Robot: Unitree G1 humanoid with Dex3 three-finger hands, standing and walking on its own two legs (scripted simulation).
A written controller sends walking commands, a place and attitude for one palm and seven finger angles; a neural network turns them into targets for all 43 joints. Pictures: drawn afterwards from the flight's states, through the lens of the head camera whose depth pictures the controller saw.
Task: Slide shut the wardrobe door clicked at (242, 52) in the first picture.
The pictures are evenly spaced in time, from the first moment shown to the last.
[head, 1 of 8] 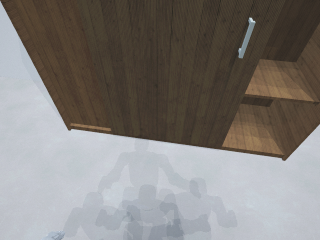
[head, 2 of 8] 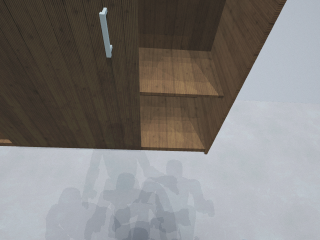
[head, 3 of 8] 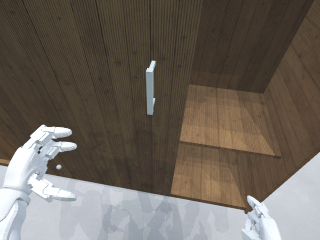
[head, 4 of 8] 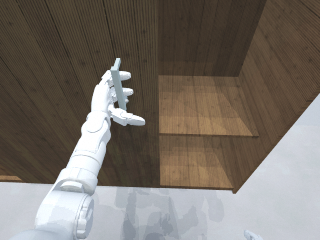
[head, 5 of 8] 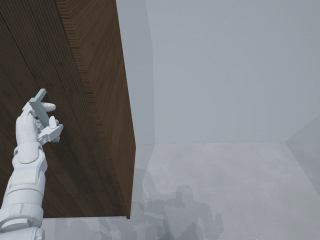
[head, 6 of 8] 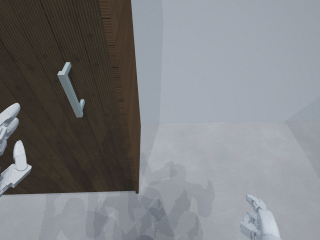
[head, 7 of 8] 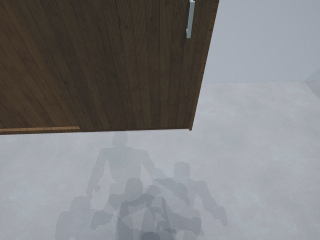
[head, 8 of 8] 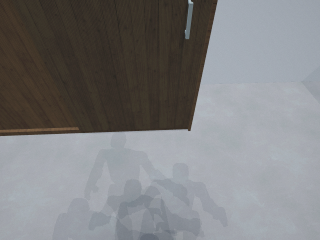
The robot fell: no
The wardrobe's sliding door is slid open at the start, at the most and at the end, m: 0.46 0.46 0.00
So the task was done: yes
